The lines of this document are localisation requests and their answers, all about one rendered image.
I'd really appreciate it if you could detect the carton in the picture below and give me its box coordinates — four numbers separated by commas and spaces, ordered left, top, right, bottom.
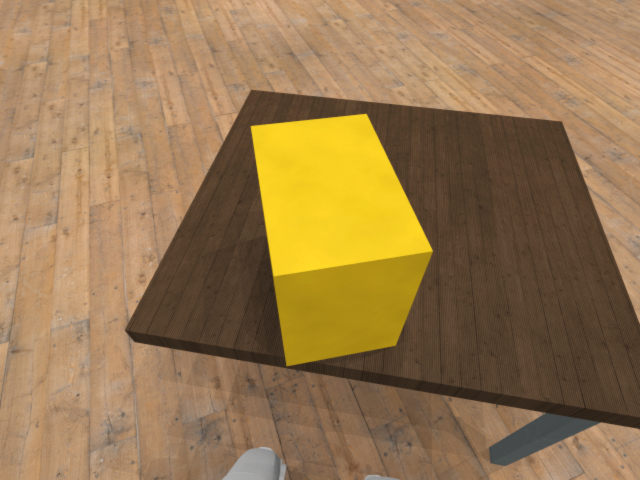
251, 114, 433, 366

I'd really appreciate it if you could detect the table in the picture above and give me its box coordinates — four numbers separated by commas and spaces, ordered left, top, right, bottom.
125, 90, 640, 466

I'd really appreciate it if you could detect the robot left thigh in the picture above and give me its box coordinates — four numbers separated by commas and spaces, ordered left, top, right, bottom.
222, 448, 287, 480

